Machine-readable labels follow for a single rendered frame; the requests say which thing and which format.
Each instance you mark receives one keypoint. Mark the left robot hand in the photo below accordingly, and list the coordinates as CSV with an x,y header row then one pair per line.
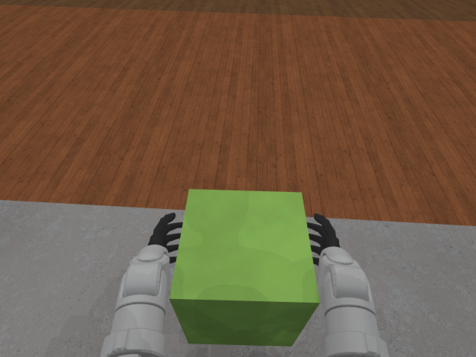
x,y
160,232

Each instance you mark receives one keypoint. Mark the carton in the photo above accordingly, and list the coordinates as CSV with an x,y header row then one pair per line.
x,y
244,272

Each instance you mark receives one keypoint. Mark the robot right forearm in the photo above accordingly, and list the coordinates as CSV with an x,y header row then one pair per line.
x,y
352,329

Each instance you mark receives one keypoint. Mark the robot left forearm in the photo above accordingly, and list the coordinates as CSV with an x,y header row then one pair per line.
x,y
137,328

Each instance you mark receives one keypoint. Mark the right robot hand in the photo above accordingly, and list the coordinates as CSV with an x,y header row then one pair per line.
x,y
328,237

